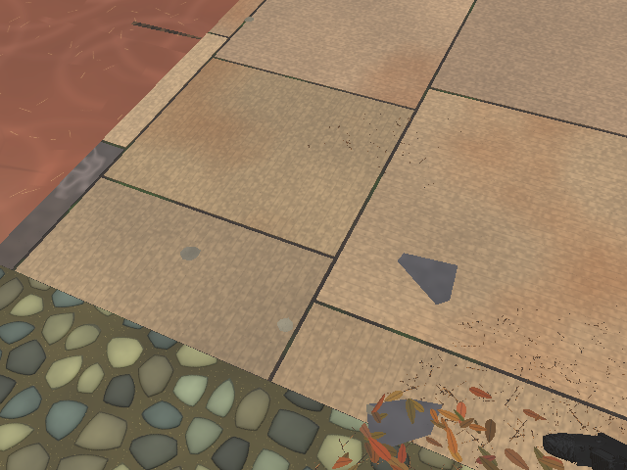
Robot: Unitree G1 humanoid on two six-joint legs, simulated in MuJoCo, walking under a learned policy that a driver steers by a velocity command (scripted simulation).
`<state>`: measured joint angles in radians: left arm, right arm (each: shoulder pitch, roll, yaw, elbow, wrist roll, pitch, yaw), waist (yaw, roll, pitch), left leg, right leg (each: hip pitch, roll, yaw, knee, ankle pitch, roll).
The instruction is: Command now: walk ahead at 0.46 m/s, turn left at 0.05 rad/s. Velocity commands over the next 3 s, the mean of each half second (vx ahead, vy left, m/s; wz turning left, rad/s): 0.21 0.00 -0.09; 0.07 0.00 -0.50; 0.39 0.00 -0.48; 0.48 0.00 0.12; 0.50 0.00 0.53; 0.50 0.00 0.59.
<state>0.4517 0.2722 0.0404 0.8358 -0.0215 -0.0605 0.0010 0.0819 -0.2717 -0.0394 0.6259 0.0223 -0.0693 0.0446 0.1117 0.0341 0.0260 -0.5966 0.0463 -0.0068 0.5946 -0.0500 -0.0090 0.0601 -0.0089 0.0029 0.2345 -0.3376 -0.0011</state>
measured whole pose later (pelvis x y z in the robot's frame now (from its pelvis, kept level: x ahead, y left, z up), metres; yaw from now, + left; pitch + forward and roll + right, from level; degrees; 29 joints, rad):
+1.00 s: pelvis +0.23 +0.03 +0.00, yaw -22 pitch +2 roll +1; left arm 0.20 0.32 0.07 0.62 -0.01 0.04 0.03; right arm 0.10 -0.31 -0.07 0.77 0.02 -0.01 0.00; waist 0.01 0.00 0.02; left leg -0.29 -0.03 -0.07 0.54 -0.32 -0.04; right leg -0.32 0.09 0.20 0.52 -0.23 -0.03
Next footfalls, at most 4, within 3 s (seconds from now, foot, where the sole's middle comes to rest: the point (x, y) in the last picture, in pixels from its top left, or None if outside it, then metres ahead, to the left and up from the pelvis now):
0.08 left None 0.22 0.13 -0.77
0.58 right None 0.25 -0.09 -0.77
1.02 left None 0.31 0.13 -0.77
1.48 right None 0.41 -0.27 -0.77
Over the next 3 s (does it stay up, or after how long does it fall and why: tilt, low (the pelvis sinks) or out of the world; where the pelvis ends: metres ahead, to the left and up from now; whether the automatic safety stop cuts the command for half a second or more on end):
stays up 1.10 -0.42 -0.02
